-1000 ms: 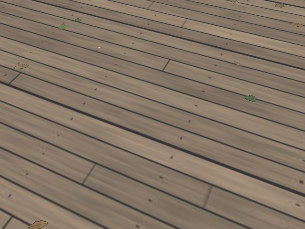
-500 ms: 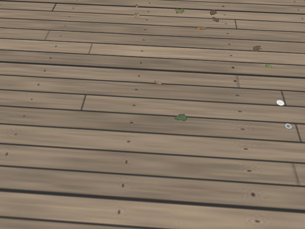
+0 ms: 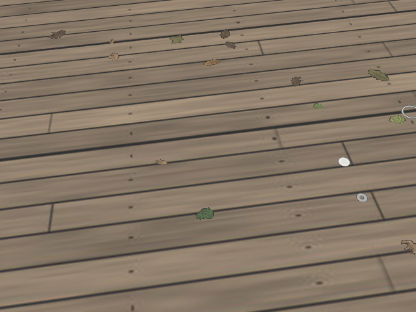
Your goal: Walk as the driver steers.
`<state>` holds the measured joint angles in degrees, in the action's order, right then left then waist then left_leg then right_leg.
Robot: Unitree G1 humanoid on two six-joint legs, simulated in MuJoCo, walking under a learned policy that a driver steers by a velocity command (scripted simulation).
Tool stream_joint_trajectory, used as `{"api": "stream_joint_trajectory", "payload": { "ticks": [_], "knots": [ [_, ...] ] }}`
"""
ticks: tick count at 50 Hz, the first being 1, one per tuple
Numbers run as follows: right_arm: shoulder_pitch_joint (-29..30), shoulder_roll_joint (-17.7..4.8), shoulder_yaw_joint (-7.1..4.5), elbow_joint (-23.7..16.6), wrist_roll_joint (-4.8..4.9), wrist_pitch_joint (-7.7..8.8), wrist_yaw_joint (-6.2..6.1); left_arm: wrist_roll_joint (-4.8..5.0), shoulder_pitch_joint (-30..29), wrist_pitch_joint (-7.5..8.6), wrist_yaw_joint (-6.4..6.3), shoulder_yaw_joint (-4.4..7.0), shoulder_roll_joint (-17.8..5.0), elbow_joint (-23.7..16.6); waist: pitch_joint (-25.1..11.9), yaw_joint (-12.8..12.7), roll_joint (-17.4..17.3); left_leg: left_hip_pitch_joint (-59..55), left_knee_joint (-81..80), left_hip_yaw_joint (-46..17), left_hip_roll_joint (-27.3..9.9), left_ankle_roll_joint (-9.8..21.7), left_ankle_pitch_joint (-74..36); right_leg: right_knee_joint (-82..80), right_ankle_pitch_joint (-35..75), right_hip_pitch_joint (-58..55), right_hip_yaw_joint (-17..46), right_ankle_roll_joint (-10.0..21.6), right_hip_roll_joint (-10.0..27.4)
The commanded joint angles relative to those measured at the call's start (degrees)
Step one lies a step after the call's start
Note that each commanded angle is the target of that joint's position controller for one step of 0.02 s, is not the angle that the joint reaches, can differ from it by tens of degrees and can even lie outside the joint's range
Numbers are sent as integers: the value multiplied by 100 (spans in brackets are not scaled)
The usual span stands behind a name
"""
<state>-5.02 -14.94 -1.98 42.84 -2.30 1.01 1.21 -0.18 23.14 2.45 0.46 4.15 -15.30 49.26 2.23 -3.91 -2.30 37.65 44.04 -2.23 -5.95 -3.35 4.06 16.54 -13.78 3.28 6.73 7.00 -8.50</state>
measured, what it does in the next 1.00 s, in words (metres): walks ahead, turning left: left foot, then right foot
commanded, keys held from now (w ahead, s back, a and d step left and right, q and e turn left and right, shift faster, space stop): w+q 0.80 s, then q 0.14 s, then no key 0.06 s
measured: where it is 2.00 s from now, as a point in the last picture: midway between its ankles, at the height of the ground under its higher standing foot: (202, 271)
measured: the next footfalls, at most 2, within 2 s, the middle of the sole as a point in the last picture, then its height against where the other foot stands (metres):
left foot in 0.16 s outside the picture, level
right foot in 0.70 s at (242, 276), level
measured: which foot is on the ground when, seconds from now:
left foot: up 0.00-0.14, down 0.16-0.70, up 0.72-1.00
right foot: down 0.00-0.16, up 0.18-0.68, down 0.70-1.00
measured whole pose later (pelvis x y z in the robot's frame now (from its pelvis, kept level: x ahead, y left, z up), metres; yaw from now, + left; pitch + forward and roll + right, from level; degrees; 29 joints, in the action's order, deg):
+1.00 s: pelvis +0.53 +0.07 +0.00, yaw +25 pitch +1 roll +0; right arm -9.3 -17.5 -4.0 43.2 -1.7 -0.8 2.7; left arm -0.9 18.5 4.2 -0.6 2.1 -14.8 47.4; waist 3.7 -1.7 -2.7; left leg 35.1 53.4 -0.7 -0.8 0.6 11.8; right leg 18.4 -12.1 7.1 -8.2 2.4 0.0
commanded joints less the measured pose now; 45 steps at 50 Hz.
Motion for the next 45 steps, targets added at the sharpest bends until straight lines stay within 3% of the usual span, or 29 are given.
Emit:
{"api": "stream_joint_trajectory", "payload": {
  "ticks": [1,3,5,6,7,8,9,10,11,12,13,15,18,23,29,32,33,34,35,36,37,38,39,41,43,45],
  "knots": [
    [726,-355,-30,-548,29,144,43,-31,341,83,-60,170,-833,-196,11,-126,601,45,-625,269,236,98,-371,-251,2281,-270,984,633,1535],
    [789,-379,-25,-586,48,189,60,-58,403,122,-89,132,-816,-138,64,-134,655,-319,-958,335,295,308,-355,-228,2584,-389,950,505,1691],
    [450,-521,-79,-511,65,210,48,-93,230,157,-120,139,-928,-130,86,86,731,-915,-1262,380,418,573,53,-65,3168,-466,837,323,1818],
    [65,-627,-133,-385,78,223,14,-110,152,172,-131,146,-990,-118,-54,265,739,-1408,-1360,457,592,699,353,327,4018,-547,695,235,1786],
    [-645,-711,-194,-145,83,254,-43,-130,93,167,-122,143,-1019,-91,-410,600,589,-2189,-1638,585,805,842,446,1220,4698,-593,432,145,1604],
    [-1493,-873,-263,89,41,303,-106,-143,99,175,-111,102,-929,-103,-922,968,385,-3307,-1749,275,539,1048,514,2425,4267,-152,152,45,1349],
    [-2250,-1347,-357,138,-66,329,-154,-64,365,196,-98,-17,-495,-294,-1637,1039,-469,-4629,-1944,-1822,-847,1529,1287,4330,2240,1072,-245,-153,842],
    [-2082,-1619,-453,278,22,250,-85,-48,889,205,-43,-23,-403,-273,-1646,603,-1579,-5191,-2869,-4305,-1597,2161,1220,5459,-1533,2709,-417,-315,31],
    [-1510,-1084,-350,179,193,196,-5,-239,372,183,-67,-5,-722,-267,-778,479,-488,-4531,-2986,-4033,-1342,2041,1963,5671,-1111,3223,-110,-239,548],
    [-1139,-793,-289,93,219,193,27,-233,-189,210,-23,-8,-745,-370,-267,478,-4,-3823,-3003,-3086,-1091,1928,1649,5457,-588,3213,-165,-266,795],
    [-1012,-664,-247,108,170,204,35,-223,-454,225,4,-40,-670,-454,-107,417,120,-3452,-3090,-2536,-772,1789,982,5144,-339,3102,-225,-303,969],
    [-1159,-600,-212,281,204,264,-1,-291,-448,129,46,-90,-557,-496,-108,263,-123,-3100,-3172,-1896,-376,1655,-128,4681,-218,2778,-303,-483,1133],
    [-1494,-768,-279,431,261,320,-29,-285,-658,27,65,-147,-452,-593,-191,271,-139,-3002,-3261,-1607,-233,1802,-785,4315,-186,2878,-480,-745,1155],
    [-1995,-802,-328,570,258,264,-70,-241,-1924,-2,78,-223,-362,-1012,71,614,-117,-3042,-3406,-1525,-3,1647,-731,3001,806,3371,-620,-1016,1191],
    [-2450,-858,-374,639,167,207,-141,-145,-2830,84,89,-301,-334,-1353,-11,930,-192,-3601,-2795,-1762,-38,1518,-1695,1963,1127,3197,-615,-945,905],
    [-2113,-978,-420,510,133,188,-201,-117,-2432,158,49,-254,-517,-1308,-92,619,-273,-3455,-2369,-2011,-112,1301,-1971,1395,721,2244,-498,-751,779],
    [-1936,-1031,-434,452,136,200,-189,-109,-1951,188,5,-206,-627,-1159,-275,398,-259,-3267,-1981,-2018,-11,1191,-2329,1209,534,1493,-543,-653,646],
    [-1829,-1030,-432,429,184,235,-144,-138,-1258,255,-65,-132,-791,-965,-637,44,1,-2990,-1118,-1803,295,1051,-2378,846,650,446,-475,-497,736],
    [-1828,-754,-356,281,261,288,-89,-258,-415,305,-172,-25,-1195,-902,-1401,-277,566,-2375,277,-1406,628,905,-1288,666,-338,-842,565,-206,1823],
    [-2395,-236,-248,119,419,272,-106,-350,-224,222,-219,87,-1651,-940,-1976,-33,1734,-732,1751,-612,1476,741,2419,183,-1011,-2099,2911,352,3310],
    [-2467,-706,-296,218,208,186,-156,-244,-443,131,-189,88,-1368,-911,-1660,167,1385,-138,2426,-453,1057,792,2666,10,-1597,-1606,3693,545,3402],
    [-2113,-782,-324,282,121,138,-127,-198,-784,115,-164,-28,-832,-988,-877,223,669,-83,2555,-451,781,781,2123,-108,-1571,-848,2866,440,3119],
    [-1805,-678,-303,245,106,124,-65,-187,-1003,134,-137,-99,-551,-968,-426,267,421,-181,2378,-375,614,727,1746,-260,-876,-263,2012,327,2797],
    [-1639,-582,-307,208,24,10,31,-172,-1001,209,-149,-142,-436,-850,-98,404,808,-421,2128,-247,422,606,1562,-408,746,299,871,139,2394],
    [-1642,-506,-302,173,28,-103,58,-104,-827,325,-114,-128,-466,-737,-225,513,788,-573,2151,-129,479,504,1566,-200,3088,351,232,208,2377],
    [-1403,-429,-281,45,41,-154,93,-55,-772,361,-102,-99,-532,-666,-320,571,791,-395,1998,-40,490,422,1348,-104,4215,244,-292,266,2382]
  ]
}}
